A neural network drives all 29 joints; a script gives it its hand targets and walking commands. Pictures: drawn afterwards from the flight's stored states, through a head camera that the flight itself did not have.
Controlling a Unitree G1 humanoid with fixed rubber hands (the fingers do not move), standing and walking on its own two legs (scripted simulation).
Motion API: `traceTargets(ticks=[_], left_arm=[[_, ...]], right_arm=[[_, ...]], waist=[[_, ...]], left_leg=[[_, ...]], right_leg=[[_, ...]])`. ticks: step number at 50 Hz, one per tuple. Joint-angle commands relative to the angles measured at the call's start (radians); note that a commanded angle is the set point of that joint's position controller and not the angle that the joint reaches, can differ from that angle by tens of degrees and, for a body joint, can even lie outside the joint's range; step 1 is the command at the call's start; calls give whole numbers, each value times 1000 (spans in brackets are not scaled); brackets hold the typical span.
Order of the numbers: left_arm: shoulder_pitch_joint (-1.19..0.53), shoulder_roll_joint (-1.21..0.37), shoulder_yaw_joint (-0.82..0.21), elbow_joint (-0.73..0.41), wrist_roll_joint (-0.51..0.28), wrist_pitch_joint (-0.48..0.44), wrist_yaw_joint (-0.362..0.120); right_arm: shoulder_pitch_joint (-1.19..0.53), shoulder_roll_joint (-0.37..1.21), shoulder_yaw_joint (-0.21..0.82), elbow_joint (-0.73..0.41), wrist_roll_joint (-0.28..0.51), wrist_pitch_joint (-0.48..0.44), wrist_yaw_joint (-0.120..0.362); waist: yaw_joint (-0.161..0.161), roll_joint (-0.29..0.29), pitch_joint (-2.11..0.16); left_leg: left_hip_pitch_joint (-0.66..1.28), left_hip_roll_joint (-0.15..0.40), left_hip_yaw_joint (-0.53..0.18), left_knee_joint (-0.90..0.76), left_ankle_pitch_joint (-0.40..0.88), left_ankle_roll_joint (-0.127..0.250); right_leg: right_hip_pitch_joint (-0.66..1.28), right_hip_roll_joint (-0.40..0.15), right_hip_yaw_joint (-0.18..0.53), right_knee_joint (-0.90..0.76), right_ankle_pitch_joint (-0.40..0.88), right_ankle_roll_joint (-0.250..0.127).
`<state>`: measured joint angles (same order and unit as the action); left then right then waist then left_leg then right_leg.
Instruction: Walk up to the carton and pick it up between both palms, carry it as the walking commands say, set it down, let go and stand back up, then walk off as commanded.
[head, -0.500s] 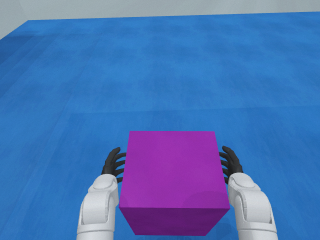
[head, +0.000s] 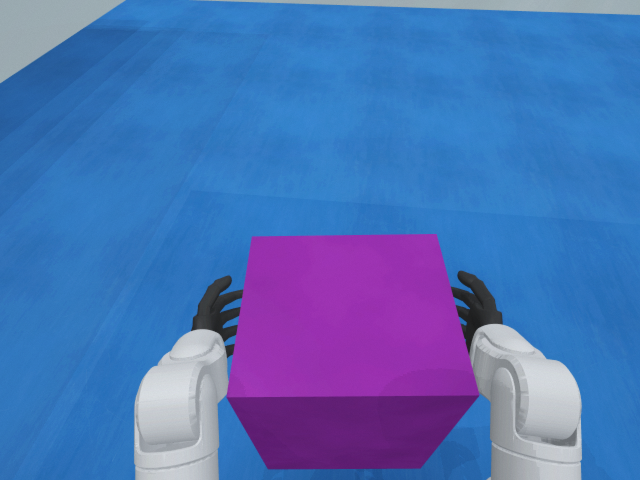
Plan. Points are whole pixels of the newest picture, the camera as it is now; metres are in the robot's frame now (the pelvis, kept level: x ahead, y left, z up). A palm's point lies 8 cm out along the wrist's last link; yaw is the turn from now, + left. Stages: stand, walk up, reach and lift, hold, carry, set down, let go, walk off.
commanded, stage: carry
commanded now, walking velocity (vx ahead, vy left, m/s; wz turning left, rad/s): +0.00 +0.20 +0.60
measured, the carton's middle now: (343, 363) +0.28 -0.01 +0.01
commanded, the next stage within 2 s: none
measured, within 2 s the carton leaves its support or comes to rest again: neither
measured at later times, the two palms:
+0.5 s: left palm (137, 371) +0.22 +0.20 +0.12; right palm (442, 356) +0.23 -0.10 +0.11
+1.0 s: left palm out of the picture +0.08 +0.37 +0.07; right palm (241, 380) +0.23 +0.11 +0.07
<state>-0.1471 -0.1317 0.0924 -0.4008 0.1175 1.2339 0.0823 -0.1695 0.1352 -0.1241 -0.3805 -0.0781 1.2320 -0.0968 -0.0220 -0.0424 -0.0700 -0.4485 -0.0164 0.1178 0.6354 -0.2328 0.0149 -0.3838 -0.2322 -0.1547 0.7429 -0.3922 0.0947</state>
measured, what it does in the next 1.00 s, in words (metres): steps to the left, turning left: right foot, then left foot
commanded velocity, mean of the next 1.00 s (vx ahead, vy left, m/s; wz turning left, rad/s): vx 0.00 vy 0.00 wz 0.62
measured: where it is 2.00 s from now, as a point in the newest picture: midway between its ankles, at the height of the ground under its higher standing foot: outside the picture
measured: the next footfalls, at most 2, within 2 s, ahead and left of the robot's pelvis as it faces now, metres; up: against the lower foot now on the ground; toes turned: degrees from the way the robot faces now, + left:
right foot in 0.46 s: -0.05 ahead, -0.08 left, +0.00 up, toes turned -5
left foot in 0.82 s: -0.03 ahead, +0.22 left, +0.00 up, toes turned +26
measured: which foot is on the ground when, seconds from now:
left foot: down 0.00-0.52, up 0.54-0.80, down 0.82-1.00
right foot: down 0.00-0.00, up 0.02-0.44, down 0.46-0.82, up 0.84-1.00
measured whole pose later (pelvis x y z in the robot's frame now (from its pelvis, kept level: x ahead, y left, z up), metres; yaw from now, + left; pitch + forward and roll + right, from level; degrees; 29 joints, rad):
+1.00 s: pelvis -0.08 +0.10 +0.00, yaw +28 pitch +4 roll +1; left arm -0.15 -0.13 0.13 -0.41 0.07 1.19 0.09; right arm -0.19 0.14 -0.09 -0.38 -0.11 1.19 -0.09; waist 0.02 0.00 0.04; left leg -0.49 -0.08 0.02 0.62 -0.21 0.07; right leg -0.55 -0.15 -0.05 1.07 -0.55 0.14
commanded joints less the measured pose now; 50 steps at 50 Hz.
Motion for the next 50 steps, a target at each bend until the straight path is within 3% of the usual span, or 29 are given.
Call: traceTargets(ticks=[1, 2, 3, 4, 6, 8, 18, 20, 22, 24, 25, 26, 27, 28, 29, 30, 33, 38, 39, 40, 41, 42, 43, 44, 45, 46, 48, 50], left_arm=[[-434, -849, -668, -27, -379, 13, -252], [-434, -860, -674, 11, -392, 6, -253], [-448, -886, -697, -19, -418, -4, -259], [-490, -915, -722, -59, -441, -14, -261], [-538, -944, -757, -124, -467, -25, -260], [-505, -930, -761, -127, -469, -23, -256], [-433, -872, -713, -53, -408, 5, -239], [-432, -869, -704, -32, -400, 8, -239], [-420, -868, -693, 0, -391, 13, -242], [-411, -864, -680, 24, -381, 12, -243], [-408, -860, -673, 37, -368, 9, -243], [-417, -867, -658, 51, -360, 8, -244], [-407, -881, -646, 62, -353, 8, -243], [-432, -895, -648, 43, -357, 7, -237], [-463, -898, -660, 18, -366, 5, -233], [-476, -894, -669, -2, -370, 3, -230], [-441, -881, -650, -17, -365, 2, -227], [-391, -877, -628, -9, -351, 1, -235], [-396, -882, -634, -18, -355, 0, -239], [-401, -880, -643, -27, -361, 0, -242], [-409, -877, -647, -30, -361, -1, -247], [-350, -896, -621, 11, -346, 2, -255], [-369, -899, -645, 12, -371, -18, -257], [-406, -917, -663, -8, -394, -31, -262], [-489, -939, -696, -80, -433, -45, -264], [-557, -958, -724, -135, -461, -55, -263], [-546, -971, -740, -148, -481, -64, -261], [-473, -943, -731, -124, -468, -66, -256]], right_arm=[[-385, 875, 704, 7, 391, 6, 273], [-393, 894, 701, -9, 388, 2, 272], [-386, 904, 705, -32, 367, -3, 266], [-390, 918, 699, -47, 350, -10, 260], [-401, 927, 678, -88, 343, -28, 252], [-385, 904, 671, -102, 340, -29, 244], [-391, 858, 695, -70, 373, 12, 262], [-401, 855, 699, -58, 375, 16, 264], [-408, 849, 698, -35, 374, 20, 270], [-441, 849, 710, -24, 379, 22, 277], [-468, 863, 724, -29, 391, 27, 283], [-490, 864, 736, -32, 399, 32, 286], [-526, 862, 740, -48, 402, 36, 290], [-548, 874, 739, -42, 408, 37, 295], [-538, 885, 736, -28, 411, 35, 297], [-535, 889, 742, -37, 416, 30, 298], [-523, 883, 752, -43, 422, 27, 291], [-491, 869, 734, -35, 412, 22, 282], [-472, 876, 732, -25, 409, 20, 281], [-441, 885, 726, -16, 403, 15, 279], [-408, 899, 713, 1, 395, 11, 278], [-376, 899, 691, 23, 380, -3, 276], [-406, 902, 711, -23, 396, -12, 273], [-417, 905, 716, -40, 370, -18, 265], [-420, 930, 720, -50, 352, -26, 260], [-439, 944, 713, -80, 344, -38, 256], [-426, 937, 693, -108, 336, -56, 245], [-382, 899, 681, -112, 323, -56, 238]], waist=[[3, 366, -276], [7, 236, -304], [5, 151, -322], [7, 110, -327], [11, 131, -356], [11, 131, -375], [5, 164, -328], [9, 150, -325], [15, 166, -319], [30, 122, -317], [35, 26, -260], [37, -96, -193], [46, -178, -140], [38, -101, -98], [31, -37, -74], [26, -33, -65], [27, -119, -100], [48, -241, -186], [37, -226, -222], [6, -120, -265], [-16, 48, -285], [4, 398, -317], [14, 192, -383], [4, 145, -411], [-2, 113, -377], [-1, 138, -351], [1, 167, -357], [1, 151, -362]], left_leg=[[362, 363, -517, -242, 599, 163], [371, 356, -462, -189, 693, 211], [364, 333, -402, -174, 668, 214], [362, 294, -344, -178, 590, 196], [383, 260, -306, -194, 539, 182], [401, 266, -321, -219, 497, 178], [375, 281, -380, -345, 248, 96], [361, 264, -360, -347, 207, 69], [247, 222, -369, -363, 202, 18], [129, 159, -309, -342, 240, -49], [41, 86, -210, -273, 127, -88], [-41, 14, -118, -95, -5, -86], [-127, 28, -88, 161, -178, -63], [-188, 59, -75, 347, -240, -60], [-211, 92, -91, 425, -215, -58], [-215, 107, -88, 421, -175, -57], [-157, 71, -5, 287, -169, -52], [-18, -25, 110, 89, -161, -34], [65, -52, 123, 14, -122, -26], [194, -46, 98, -122, 22, -25], [365, 80, -110, -157, 355, 19], [500, 369, -554, -149, 1004, 170], [509, 397, -572, -96, 1187, 234], [495, 362, -491, -102, 967, 231], [444, 313, -445, -137, 691, 200], [397, 266, -427, -167, 516, 179], [354, 232, -434, -200, 384, 169], [349, 226, -469, -233, 324, 165]], right_leg=[[-295, 98, -37, 311, -359, 42], [-276, 69, 70, 415, -360, 19], [-271, 64, 84, 440, -314, 8], [-258, 62, 94, 407, -241, 1], [-233, 95, 81, 345, -156, -11], [-198, 121, 87, 295, -141, -22], [39, 215, 56, -139, -49, -62], [122, 211, 38, -288, 36, -58], [252, 166, 61, -343, 56, -58], [362, 91, 92, -361, 27, -84], [335, 4, 160, -392, -49, -122], [276, -113, 249, -455, -63, -171], [193, -261, 304, -491, 57, -239], [169, -296, 282, -495, 207, -268], [164, -267, 217, -478, 291, -252], [185, -215, 136, -437, 379, -215], [243, -141, -30, -272, 700, -149], [311, -192, -98, -101, 871, -64], [290, -180, -132, 9, 882, -34], [196, -159, -161, 184, 743, 2], [-47, -112, -124, 384, 255, 34], [-325, 66, -73, 550, -416, 82], [-287, 22, 126, 588, -404, 70], [-276, 14, 141, 539, -371, 61], [-269, 13, 142, 466, -288, 59], [-253, 30, 137, 401, -211, 55], [-205, 72, 125, 352, -138, 49], [-167, 112, 131, 285, -105, 35]])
